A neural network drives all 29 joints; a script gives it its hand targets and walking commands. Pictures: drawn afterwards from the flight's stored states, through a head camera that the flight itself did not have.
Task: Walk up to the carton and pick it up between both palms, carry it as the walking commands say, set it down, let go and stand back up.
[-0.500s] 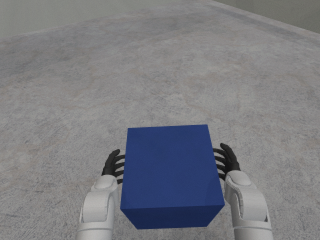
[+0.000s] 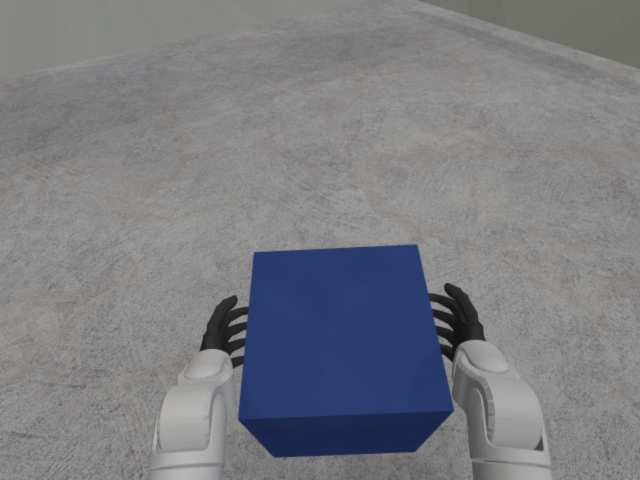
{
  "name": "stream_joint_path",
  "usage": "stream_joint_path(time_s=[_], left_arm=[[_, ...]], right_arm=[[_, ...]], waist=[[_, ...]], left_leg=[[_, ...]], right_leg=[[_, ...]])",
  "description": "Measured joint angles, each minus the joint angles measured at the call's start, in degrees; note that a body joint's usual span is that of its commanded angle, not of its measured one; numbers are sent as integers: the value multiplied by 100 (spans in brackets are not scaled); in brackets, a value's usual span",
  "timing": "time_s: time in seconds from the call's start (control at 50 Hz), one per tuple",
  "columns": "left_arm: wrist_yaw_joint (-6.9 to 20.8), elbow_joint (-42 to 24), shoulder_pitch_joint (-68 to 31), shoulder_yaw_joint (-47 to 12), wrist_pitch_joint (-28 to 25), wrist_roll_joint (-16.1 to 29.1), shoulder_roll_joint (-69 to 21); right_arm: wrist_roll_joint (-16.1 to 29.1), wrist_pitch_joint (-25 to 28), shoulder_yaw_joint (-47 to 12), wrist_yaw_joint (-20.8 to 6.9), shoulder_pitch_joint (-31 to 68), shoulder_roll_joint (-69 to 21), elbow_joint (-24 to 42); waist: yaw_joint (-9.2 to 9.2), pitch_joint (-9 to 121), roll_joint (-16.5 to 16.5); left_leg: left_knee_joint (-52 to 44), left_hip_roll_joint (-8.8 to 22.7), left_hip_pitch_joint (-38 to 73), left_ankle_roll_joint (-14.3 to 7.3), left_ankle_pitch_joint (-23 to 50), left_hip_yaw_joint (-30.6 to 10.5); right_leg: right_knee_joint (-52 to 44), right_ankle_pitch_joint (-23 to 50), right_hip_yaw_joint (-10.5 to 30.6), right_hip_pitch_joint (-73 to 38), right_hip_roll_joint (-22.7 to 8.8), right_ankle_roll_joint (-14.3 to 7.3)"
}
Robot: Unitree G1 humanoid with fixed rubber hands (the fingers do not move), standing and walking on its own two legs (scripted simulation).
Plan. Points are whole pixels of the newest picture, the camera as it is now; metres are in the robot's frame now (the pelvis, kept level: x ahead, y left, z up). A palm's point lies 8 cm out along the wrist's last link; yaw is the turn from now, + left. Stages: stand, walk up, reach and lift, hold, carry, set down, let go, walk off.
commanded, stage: carry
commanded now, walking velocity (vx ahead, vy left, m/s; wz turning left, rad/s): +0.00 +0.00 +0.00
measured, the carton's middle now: (340, 359) +0.28 +0.00 -0.02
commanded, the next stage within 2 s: hold in 0.26 s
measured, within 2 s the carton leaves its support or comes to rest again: neither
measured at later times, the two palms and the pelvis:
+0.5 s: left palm (227, 390) +0.23 +0.14 +0.01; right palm (469, 379) +0.24 -0.16 +0.03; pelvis +0.00 +0.00 +0.00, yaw -2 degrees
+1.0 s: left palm (233, 366) +0.27 +0.14 -0.01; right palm (454, 346) +0.29 -0.15 +0.02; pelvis -0.04 -0.01 -0.01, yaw -1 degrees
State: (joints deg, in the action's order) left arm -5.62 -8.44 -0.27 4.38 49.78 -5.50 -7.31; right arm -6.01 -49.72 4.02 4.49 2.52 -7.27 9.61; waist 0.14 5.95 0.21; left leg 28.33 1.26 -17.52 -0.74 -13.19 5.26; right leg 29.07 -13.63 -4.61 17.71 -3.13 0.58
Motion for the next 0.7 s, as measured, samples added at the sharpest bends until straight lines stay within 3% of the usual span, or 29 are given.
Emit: stream_joint_path(time_s=[0.1,0.2,0.3,0.4,0.56,0.64,0.7], left_arm=[[-30,-179,-19,-12,91,38,1],[9,227,-111,24,39,-65,4],[-58,-321,33,-41,112,92,-2],[130,856,-244,55,-472,-256,83],[25,264,427,-187,-764,-236,-37],[30,637,-80,-196,-808,-346,9],[103,1290,-498,69,-821,-460,3]], right_arm=[[27,-53,-18,20,-15,0,170],[-61,-6,54,-18,80,0,-224],[97,-110,-10,40,-35,-1,321],[-340,506,-17,-123,242,75,-872],[-32,962,9,-178,-449,-15,-442],[-57,1052,73,-167,-102,149,-679],[-254,920,179,-178,446,154,-1304]], waist=[[-5,-20,-18],[1,42,-16],[-1,-57,-7],[-172,-811,-115],[15,-892,-223],[-117,-889,-64],[-199,-1116,106]], left_leg=[[-3,9,-6,-1,4,-3],[-35,-2,17,-3,15,4],[-20,2,0,-9,7,9],[-239,14,713,-22,51,46],[-332,18,902,8,80,11],[-274,47,1144,-1,30,66],[-206,-42,1366,-18,10,-78]], right_leg=[[-24,15,-3,-4,10,-2],[-40,19,2,-18,1,2],[-33,16,7,-2,4,7],[-240,114,181,-636,115,-50],[-343,140,259,-841,159,-30],[-324,137,324,-1073,192,-60],[-266,119,354,-1299,195,-71]])
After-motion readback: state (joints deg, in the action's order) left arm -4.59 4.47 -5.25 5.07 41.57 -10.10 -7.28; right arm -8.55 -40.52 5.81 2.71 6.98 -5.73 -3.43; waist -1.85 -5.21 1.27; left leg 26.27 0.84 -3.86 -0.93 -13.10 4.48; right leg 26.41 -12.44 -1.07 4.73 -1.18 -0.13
